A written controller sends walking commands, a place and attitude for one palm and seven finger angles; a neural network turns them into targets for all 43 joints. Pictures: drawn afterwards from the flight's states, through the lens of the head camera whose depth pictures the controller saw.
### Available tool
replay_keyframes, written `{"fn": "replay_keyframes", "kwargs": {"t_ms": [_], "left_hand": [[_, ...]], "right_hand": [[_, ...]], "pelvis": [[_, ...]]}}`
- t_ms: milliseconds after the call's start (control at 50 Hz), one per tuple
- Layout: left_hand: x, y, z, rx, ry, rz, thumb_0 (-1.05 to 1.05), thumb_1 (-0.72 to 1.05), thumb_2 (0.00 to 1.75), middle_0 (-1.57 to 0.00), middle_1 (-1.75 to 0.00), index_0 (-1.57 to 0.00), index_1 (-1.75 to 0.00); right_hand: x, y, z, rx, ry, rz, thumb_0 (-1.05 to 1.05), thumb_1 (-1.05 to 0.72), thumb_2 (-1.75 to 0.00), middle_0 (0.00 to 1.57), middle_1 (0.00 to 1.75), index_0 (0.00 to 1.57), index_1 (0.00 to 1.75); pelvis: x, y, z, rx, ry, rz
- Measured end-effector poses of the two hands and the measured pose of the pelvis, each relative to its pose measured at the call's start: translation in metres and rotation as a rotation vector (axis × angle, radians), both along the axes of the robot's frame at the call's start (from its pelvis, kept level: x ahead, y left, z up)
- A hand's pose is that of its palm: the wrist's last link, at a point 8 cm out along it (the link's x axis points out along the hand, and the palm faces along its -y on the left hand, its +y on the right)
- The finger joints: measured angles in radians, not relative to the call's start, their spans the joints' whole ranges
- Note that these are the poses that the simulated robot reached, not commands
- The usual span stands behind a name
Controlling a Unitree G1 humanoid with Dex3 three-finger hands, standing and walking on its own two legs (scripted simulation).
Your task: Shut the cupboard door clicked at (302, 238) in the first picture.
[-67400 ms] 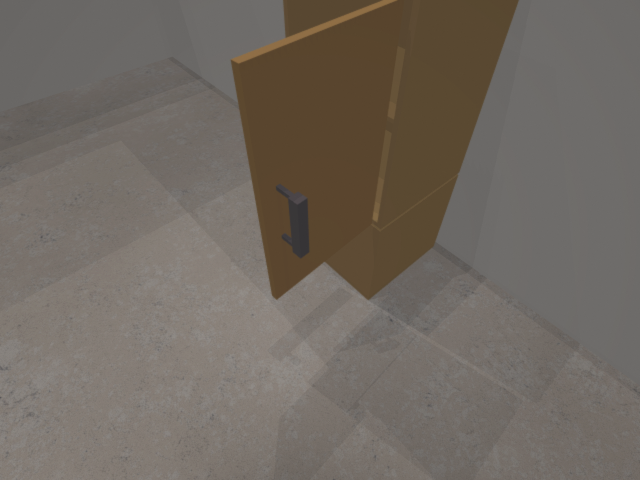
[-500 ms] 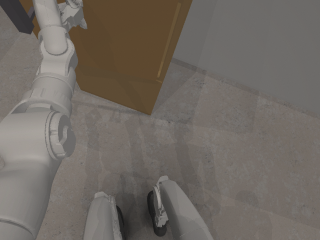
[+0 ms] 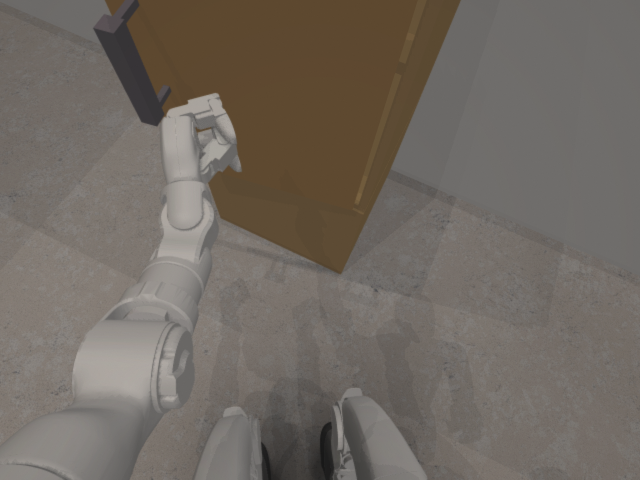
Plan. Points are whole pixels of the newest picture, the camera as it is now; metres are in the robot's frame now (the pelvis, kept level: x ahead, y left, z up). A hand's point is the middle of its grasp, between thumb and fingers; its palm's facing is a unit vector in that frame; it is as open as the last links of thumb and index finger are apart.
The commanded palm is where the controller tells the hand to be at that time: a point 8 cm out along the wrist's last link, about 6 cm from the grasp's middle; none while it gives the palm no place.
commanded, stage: pull the fist back off the door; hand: left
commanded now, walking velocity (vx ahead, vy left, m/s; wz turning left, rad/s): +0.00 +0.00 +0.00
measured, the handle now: (141, 65) +0.65 +0.17 +0.04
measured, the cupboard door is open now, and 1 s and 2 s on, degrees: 10 10 10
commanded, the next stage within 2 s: draw the hand back to the body in 0.10 s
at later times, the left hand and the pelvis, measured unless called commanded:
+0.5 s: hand (182, 166) +0.45 +0.10 +0.09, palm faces +0.10 -0.99 -0.04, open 3.1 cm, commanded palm +0.40 +0.16 +0.10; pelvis +0.00 +0.00 +0.04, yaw -1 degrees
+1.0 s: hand out of the picture +0.31 +0.20 +0.18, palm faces +0.17 -0.95 -0.25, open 3.3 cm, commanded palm +0.27 +0.24 +0.21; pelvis +0.03 +0.01 +0.10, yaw +1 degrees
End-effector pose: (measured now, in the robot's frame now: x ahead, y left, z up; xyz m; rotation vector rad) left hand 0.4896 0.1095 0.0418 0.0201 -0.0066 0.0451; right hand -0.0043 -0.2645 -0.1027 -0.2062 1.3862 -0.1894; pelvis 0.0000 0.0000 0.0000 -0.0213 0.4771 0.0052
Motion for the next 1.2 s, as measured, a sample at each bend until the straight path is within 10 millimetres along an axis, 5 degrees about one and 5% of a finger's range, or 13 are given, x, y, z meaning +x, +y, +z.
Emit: {"fn": "replay_keyframes", "kwargs": {"t_ms": [160, 320, 520, 760, 960, 1080, 1200], "left_hand": [[-0.012, -0.003, 0.005, 0.021, -0.013, 0.0, 0.02, 0.9, 0.9, -1.3, -1.5, -1.31, -1.5], [-0.008, 0.0, 0.016, 0.011, -0.031, 0.006, 0.02, 0.9, 0.9, -1.3, -1.5, -1.3, -1.5], [-0.07, 0.05, 0.053, 0.021, -0.017, 0.054, 0.02, 0.9, 0.9, -1.3, -1.5, -1.3, -1.5], [-0.137, 0.084, 0.103, 0.031, -0.045, -0.007, 0.02, 0.9, 0.9, -1.27, -1.46, -1.27, -1.46], [-0.197, 0.124, 0.144, 0.212, 0.053, 0.094, 0.02, 0.9, 0.9, -1.06, -1.23, -1.06, -1.24], [-0.229, 0.15, 0.172, 0.246, 0.027, 0.193, 0.02, 0.9, 0.9, -0.9, -1.06, -0.91, -1.07], [-0.257, 0.17, 0.193, 0.292, 0.01, 0.275, 0.02, 0.9, 0.9, -0.74, -0.88, -0.74, -0.89]], "right_hand": [[0.033, 0.003, -0.006, 0.001, -0.095, 0.026, 0.01, -0.9, -0.9, 0.2, 0.3, 0.2, 0.3], [0.025, 0.013, -0.011, 0.033, -0.094, 0.001, 0.01, -0.9, -0.9, 0.2, 0.3, 0.2, 0.3], [0.027, 0.025, 0.024, 0.08, -0.123, -0.04, 0.01, -0.9, -0.9, 0.2, 0.3, 0.2, 0.3], [0.123, 0.008, 0.081, -0.011, -0.432, 0.047, 0.01, -0.9, -0.9, 0.2, 0.3, 0.2, 0.3], [0.207, 0.044, 0.132, 0.021, -0.65, 0.1, 0.01, -0.9, -0.9, 0.2, 0.3, 0.2, 0.3], [0.23, 0.072, 0.144, 0.074, -0.71, 0.182, 0.01, -0.9, -0.9, 0.2, 0.3, 0.2, 0.3], [0.231, 0.085, 0.142, 0.107, -0.704, 0.222, 0.01, -0.9, -0.9, 0.2, 0.3, 0.2, 0.3]], "pelvis": [[-0.004, 0.0, 0.0, 0.005, -0.022, 0.006], [-0.006, 0.0, 0.0, 0.01, -0.025, -0.005], [0.005, -0.001, 0.041, 0.02, -0.147, -0.028], [0.015, 0.003, 0.073, 0.015, -0.299, -0.006], [0.026, 0.009, 0.101, 0.019, -0.446, 0.001], [0.032, 0.012, 0.109, 0.02, -0.498, 0.013], [0.034, 0.014, 0.113, 0.02, -0.524, 0.018]]}}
